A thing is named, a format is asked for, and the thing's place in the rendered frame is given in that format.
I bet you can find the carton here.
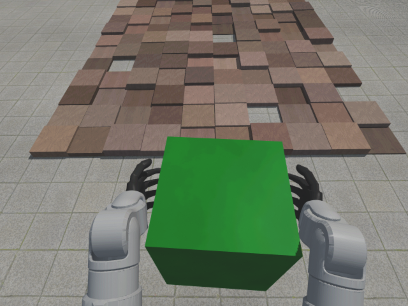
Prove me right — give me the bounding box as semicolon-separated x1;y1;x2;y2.
145;136;303;291

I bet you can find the robot right forearm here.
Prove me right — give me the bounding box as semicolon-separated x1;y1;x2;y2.
298;200;367;306

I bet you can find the robot left hand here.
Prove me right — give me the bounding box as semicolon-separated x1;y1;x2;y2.
126;159;161;210

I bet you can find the robot right hand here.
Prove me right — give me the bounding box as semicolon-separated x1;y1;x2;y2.
288;164;323;222

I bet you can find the robot left forearm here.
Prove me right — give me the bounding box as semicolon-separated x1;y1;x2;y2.
82;191;148;306

